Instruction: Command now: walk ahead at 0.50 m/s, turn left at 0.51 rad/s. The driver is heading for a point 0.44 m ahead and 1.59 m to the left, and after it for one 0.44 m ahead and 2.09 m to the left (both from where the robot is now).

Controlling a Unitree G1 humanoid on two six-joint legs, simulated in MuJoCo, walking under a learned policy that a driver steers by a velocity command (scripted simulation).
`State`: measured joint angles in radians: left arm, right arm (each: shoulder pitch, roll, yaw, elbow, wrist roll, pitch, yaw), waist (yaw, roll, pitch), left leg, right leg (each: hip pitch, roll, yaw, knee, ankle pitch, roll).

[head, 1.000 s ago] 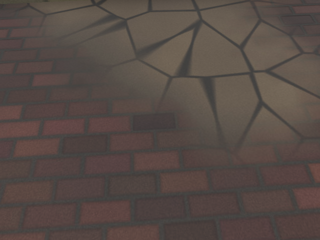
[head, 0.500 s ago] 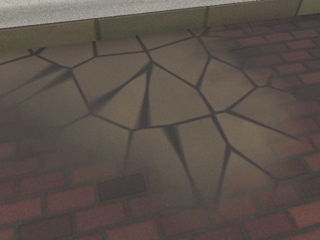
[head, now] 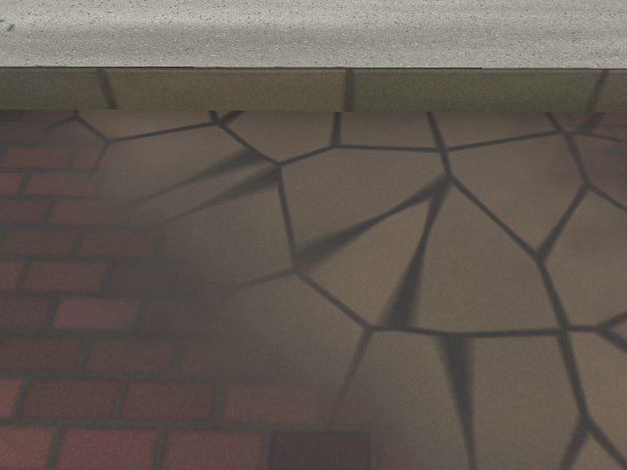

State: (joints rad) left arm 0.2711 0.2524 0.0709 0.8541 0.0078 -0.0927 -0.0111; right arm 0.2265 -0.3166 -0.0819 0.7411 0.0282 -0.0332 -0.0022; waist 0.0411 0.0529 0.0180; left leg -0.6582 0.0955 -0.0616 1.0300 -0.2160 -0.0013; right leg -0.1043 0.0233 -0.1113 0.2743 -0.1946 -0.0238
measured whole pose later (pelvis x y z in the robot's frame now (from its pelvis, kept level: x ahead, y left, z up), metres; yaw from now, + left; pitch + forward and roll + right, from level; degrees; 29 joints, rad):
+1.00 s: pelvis +0.54 +0.14 +0.00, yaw +36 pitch +1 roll -2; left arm 0.28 0.27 0.06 0.81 0.01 -0.09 -0.01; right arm 0.23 -0.33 -0.07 0.65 0.03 -0.01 0.00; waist 0.04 0.06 0.04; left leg -0.63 0.07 -0.07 1.08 -0.27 -0.01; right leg -0.14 0.03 -0.10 0.32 -0.20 -0.03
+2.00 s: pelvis +0.95 +0.55 +0.00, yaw +56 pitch +1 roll -1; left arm 0.24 0.26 0.05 0.81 0.01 -0.10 -0.02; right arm 0.29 -0.31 -0.06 0.78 0.03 -0.03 -0.01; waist 0.02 0.05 0.04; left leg -0.55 0.07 -0.07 1.13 -0.30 0.02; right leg -0.21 0.02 -0.12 0.38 -0.18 -0.05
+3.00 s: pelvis +1.14 +0.99 -0.01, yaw +91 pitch +1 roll +0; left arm 0.10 0.25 0.04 0.72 0.03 -0.02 0.02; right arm 0.22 -0.33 -0.08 0.65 0.02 0.06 -0.04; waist 0.00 0.02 0.08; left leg -0.51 0.01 -0.05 1.10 -0.46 -0.08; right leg -0.36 -0.01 -0.08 0.43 -0.09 -0.04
